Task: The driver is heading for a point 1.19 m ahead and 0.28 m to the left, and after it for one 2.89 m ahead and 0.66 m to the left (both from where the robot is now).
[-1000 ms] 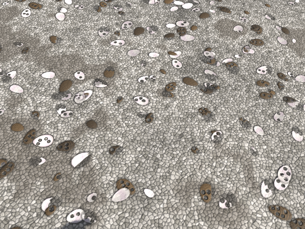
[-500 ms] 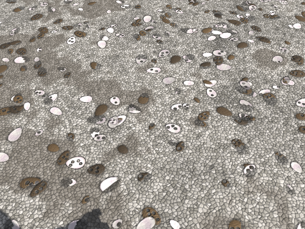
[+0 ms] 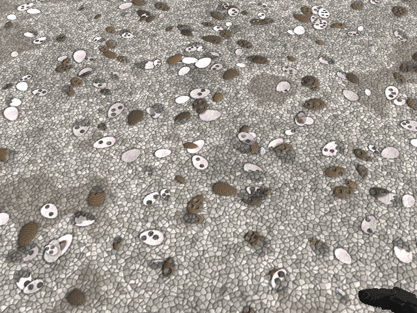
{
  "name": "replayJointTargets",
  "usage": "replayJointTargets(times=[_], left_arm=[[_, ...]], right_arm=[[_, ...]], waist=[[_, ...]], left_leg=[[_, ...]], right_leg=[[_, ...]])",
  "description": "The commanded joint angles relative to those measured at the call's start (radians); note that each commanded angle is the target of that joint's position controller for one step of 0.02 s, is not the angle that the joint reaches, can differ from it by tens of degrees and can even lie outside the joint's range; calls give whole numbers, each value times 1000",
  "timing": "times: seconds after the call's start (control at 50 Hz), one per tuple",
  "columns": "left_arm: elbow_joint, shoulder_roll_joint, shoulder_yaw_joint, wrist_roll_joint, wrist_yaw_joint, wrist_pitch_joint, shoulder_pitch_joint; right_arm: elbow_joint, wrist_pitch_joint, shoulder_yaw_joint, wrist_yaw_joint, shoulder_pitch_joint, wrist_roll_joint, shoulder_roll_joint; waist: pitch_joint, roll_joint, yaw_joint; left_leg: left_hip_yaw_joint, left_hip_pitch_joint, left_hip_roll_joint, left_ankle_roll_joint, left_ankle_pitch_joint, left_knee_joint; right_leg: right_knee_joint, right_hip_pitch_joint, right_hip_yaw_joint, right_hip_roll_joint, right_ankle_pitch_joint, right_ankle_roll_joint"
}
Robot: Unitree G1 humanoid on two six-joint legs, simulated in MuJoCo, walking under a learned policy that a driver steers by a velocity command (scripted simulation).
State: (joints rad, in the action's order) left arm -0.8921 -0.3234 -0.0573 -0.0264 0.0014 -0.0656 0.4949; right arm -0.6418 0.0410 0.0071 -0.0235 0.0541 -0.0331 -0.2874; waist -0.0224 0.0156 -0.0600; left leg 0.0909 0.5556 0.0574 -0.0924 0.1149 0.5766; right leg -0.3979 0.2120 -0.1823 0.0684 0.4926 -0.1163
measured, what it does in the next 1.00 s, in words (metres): walks ahead, turning left: right foot, then left foot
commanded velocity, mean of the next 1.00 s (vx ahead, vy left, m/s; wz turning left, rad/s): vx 0.97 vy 0.00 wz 0.51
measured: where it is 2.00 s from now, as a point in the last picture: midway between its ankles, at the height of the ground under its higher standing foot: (142, 46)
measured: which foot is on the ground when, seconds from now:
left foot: down 0.00-0.42, up 0.44-0.82, down 0.84-1.00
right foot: up 0.00-0.38, down 0.40-0.84, up 0.86-1.00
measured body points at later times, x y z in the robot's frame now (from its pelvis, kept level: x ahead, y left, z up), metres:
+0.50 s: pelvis +0.45 +0.01 +0.02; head +0.48 +0.01 +0.46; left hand +0.57 +0.31 -0.05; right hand +0.56 -0.27 -0.11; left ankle +0.24 +0.06 -0.61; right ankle +0.55 -0.10 -0.71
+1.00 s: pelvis +0.85 +0.24 +0.02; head +0.86 +0.25 +0.47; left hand +0.73 +0.47 -0.11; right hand +1.07 +0.07 -0.10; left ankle +0.82 +0.28 -0.71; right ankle +0.88 +0.06 -0.60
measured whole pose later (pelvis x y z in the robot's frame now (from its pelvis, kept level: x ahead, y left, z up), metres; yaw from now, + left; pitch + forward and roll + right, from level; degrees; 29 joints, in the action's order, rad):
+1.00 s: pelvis +0.85 +0.24 +0.02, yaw +32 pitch -1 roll +0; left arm -0.85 -0.25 -0.02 -0.01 -0.02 -0.04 0.35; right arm -0.83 0.07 0.02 -0.02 0.27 -0.04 -0.27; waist -0.05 0.02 -0.04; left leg 0.13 0.22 0.06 -0.10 0.27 0.51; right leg -1.29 -0.47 -0.06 -0.10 0.25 -0.07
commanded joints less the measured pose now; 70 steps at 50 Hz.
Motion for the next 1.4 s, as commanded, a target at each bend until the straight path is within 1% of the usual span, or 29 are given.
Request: replayJointTargets(times=[0.02,0.04,0.1,0.18,0.24,0.34,0.38,0.4,0.42,0.44,0.5,0.6,0.74,0.8,0.82,0.84,0.86,0.88,0.92,0.98,1.06,1.2,1.24,1.28,1.3,1.32,1.34,1.36,1.4], left_arm=[[117,-35,3,1,-9,-27,-49],[147,-67,8,-21,-15,-46,-122],[194,-84,25,-40,-23,-57,-278],[264,-48,57,-59,-30,-11,-350],[339,-24,82,-27,-52,-14,-529],[346,-56,66,-11,-38,-19,-557],[302,-111,35,-12,-14,-28,-395],[266,-150,13,-17,5,-34,-224],[243,-236,-21,-40,31,-35,10],[240,-304,-37,-50,27,-24,-26],[221,-79,-1,-38,10,-13,-142],[127,-18,13,0,-5,-51,-126],[49,-94,9,-4,-5,-76,-72],[36,-241,-11,0,13,-45,-64],[32,-243,-9,4,19,-28,-89],[41,-143,9,-1,8,-21,-39],[92,-11,35,40,-8,-21,110],[121,-126,8,44,3,-25,-86],[108,-77,14,39,-6,-21,-111],[49,-12,19,12,-34,35,-42],[118,28,20,15,-55,52,-261],[172,3,33,14,-88,34,-381],[119,-66,9,17,-77,44,-162],[14,-161,-46,19,-44,52,213],[10,-192,-64,40,-24,59,119],[61,-312,-84,-2,-24,69,4],[101,-269,-86,6,-19,66,-27],[90,-190,-69,5,-9,61,-45],[82,-149,-51,13,-4,34,-96]], right_arm=[[-106,3,113,27,547,-11,-311],[-110,0,93,7,418,12,-226],[-129,13,79,3,348,12,-136],[-161,39,72,14,356,22,-141],[-142,47,89,15,336,27,-163],[-159,45,113,11,405,45,-209],[-171,40,120,13,415,34,-242],[-167,46,121,7,384,32,-247],[-136,59,94,9,353,31,-145],[-64,57,61,10,415,77,-38],[-90,19,65,1,197,13,-112],[13,-42,42,-50,77,0,-36],[93,-24,-5,-79,-108,-13,-26],[2,-10,28,-49,147,-25,-119],[-62,-8,47,-25,346,-32,-159],[-98,-11,79,3,426,-45,-256],[-69,-2,94,14,387,-58,-338],[-68,0,100,19,397,-27,-298],[-110,26,77,18,272,-20,-190],[-131,61,49,15,237,1,-85],[-180,98,43,7,266,19,-45],[-203,98,46,54,314,23,-133],[-179,62,67,77,262,6,-206],[-148,26,81,69,155,-8,-231],[-124,36,48,36,110,-13,-99],[-10,60,23,29,256,11,-39],[5,88,10,32,208,-9,-80],[2,101,13,29,160,-9,-114],[4,78,4,30,126,-39,-98]], waist=[[309,-275,233],[192,-241,169],[-3,7,103],[-99,-61,32],[-138,-69,69],[-42,-52,117],[92,-26,38],[190,-16,-59],[339,86,-146],[464,405,-51],[66,35,-51],[-18,71,42],[-137,7,73],[43,91,227],[117,88,336],[234,-21,302],[418,-239,160],[385,-59,246],[46,-19,119],[-6,-76,32],[-124,-77,41],[-55,-74,9],[72,-134,-119],[198,-83,-298],[59,164,-203],[199,328,-15],[248,98,-52],[100,-59,-16],[-25,-134,67]], left_leg=[[-758,-897,-300,-242,727,-168],[-1044,-812,-320,-243,714,-350],[-731,-490,-245,-227,431,-362],[-588,-258,-163,-235,332,-440],[-490,-92,-97,-184,212,-509],[-495,-296,-122,-102,-190,-385],[-457,-374,-93,-60,-493,-93],[-428,-270,-47,-36,-457,154],[-348,-120,5,-33,-135,492],[-238,130,82,-10,370,757],[-180,226,-108,-15,181,748],[-145,289,-165,1,133,704],[28,-39,-56,-63,-123,190],[22,-378,66,-98,65,120],[-48,-612,34,-127,47,6],[-251,-846,-162,-123,223,38],[-757,-1070,-492,-185,327,-64],[-792,-948,-440,-128,352,-213],[-511,-605,-375,-97,200,-293],[-284,-391,-302,-56,148,-398],[-9,-372,-220,9,-128,-492],[196,-595,-225,80,-989,-380],[181,-640,-265,90,-1277,-88],[150,-448,-242,65,-1018,548],[121,-148,-35,71,73,931],[-68,268,46,126,415,1214],[-202,339,-12,94,333,1149],[-211,320,-66,85,254,1016],[-198,191,-130,105,234,836]], right_leg=[[-1048,-755,123,49,-369,56],[-1076,-913,52,42,-159,30],[-927,-893,47,-89,-224,49],[-681,-875,93,-154,-161,126],[-358,-706,158,-142,-399,164],[-145,-516,172,-84,-534,152],[-106,-313,193,-31,-362,128],[-130,-86,156,-86,-307,108],[-107,143,-86,-331,74,69],[124,260,-650,-577,365,-19],[109,-111,-233,-431,-102,17],[193,-231,86,-367,-430,46],[341,-360,391,-303,-994,48],[-72,-253,384,-342,-1592,10],[-348,-333,375,-338,-1501,9],[-742,-517,335,-229,-737,21],[-1123,-844,166,-69,47,34],[-1148,-905,51,-74,-86,15],[-995,-917,102,-162,-235,23],[-907,-786,100,-213,-268,48],[-753,-924,162,-223,-436,52],[-314,-713,388,-49,-660,-37],[-327,-493,390,22,-518,-67],[-260,-110,266,17,-352,-150],[-217,-87,109,-44,-343,-175],[-89,182,-471,-265,-308,-405],[124,173,-678,-325,-61,-399],[192,-4,-624,-309,9,-329],[188,-298,-454,-224,-175,-260]])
